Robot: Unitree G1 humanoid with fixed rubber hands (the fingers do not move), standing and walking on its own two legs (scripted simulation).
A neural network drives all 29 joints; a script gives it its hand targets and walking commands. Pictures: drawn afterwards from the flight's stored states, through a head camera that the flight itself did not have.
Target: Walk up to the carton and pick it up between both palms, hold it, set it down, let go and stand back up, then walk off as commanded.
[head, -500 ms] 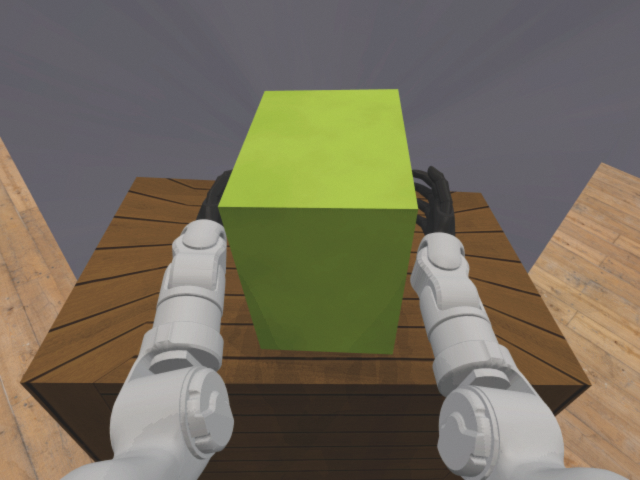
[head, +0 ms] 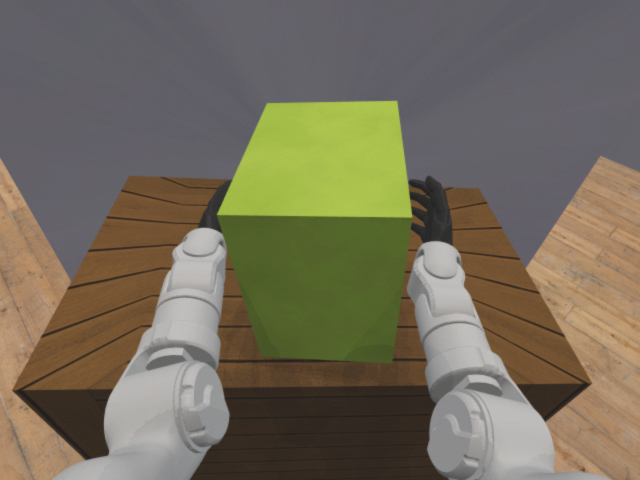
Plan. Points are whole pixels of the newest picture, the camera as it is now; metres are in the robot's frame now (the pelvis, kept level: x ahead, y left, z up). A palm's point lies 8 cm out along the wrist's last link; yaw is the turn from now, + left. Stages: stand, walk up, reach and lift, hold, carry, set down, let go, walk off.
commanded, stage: set down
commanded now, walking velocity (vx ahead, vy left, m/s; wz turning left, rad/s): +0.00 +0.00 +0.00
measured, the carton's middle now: (328, 230) +0.46 -0.05 +0.08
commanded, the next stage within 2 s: none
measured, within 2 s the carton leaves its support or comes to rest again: neither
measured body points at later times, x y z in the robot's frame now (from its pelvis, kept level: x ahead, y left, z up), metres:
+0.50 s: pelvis +0.01 +0.00 +0.00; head +0.00 +0.04 +0.45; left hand +0.45 +0.11 +0.10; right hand +0.39 -0.18 +0.13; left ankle +0.00 +0.12 -0.75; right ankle -0.02 -0.13 -0.75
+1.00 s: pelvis +0.02 +0.01 +0.00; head +0.04 +0.05 +0.45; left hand +0.47 +0.11 +0.08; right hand +0.40 -0.18 +0.11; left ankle +0.00 +0.12 -0.75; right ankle -0.02 -0.13 -0.75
